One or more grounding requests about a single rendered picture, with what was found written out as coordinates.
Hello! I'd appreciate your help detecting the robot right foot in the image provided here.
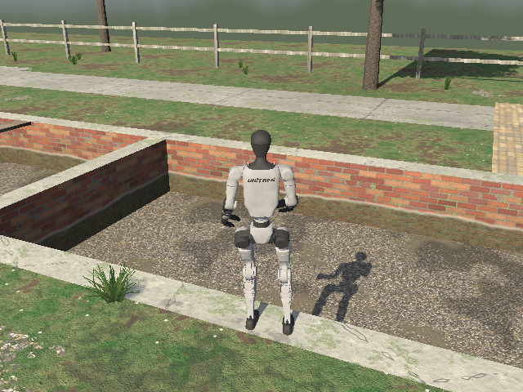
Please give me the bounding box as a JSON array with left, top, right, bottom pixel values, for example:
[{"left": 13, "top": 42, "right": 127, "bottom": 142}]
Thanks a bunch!
[{"left": 282, "top": 314, "right": 294, "bottom": 336}]

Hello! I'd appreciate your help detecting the left robot upper arm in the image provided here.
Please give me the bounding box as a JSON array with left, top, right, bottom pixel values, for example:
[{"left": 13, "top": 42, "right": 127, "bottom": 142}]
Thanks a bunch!
[{"left": 225, "top": 165, "right": 244, "bottom": 210}]

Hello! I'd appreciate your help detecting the robot head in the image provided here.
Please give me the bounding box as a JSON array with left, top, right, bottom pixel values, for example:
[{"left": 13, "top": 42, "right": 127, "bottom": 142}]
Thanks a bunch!
[{"left": 247, "top": 130, "right": 275, "bottom": 170}]

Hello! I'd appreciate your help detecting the left robot forearm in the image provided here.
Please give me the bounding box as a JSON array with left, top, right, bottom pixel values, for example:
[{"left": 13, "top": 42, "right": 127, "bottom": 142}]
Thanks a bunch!
[{"left": 221, "top": 198, "right": 233, "bottom": 219}]

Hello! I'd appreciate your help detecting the right robot hand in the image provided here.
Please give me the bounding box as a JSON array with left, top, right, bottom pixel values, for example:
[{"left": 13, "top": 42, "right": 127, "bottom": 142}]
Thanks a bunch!
[{"left": 277, "top": 199, "right": 294, "bottom": 212}]

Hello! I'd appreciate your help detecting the left robot hand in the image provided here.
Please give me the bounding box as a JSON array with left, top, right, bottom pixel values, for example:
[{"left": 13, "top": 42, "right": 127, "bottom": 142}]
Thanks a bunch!
[{"left": 221, "top": 214, "right": 240, "bottom": 227}]

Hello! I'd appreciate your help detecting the right robot upper arm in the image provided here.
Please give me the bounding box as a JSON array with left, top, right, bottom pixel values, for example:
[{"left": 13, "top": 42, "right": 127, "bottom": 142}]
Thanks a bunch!
[{"left": 278, "top": 164, "right": 297, "bottom": 207}]

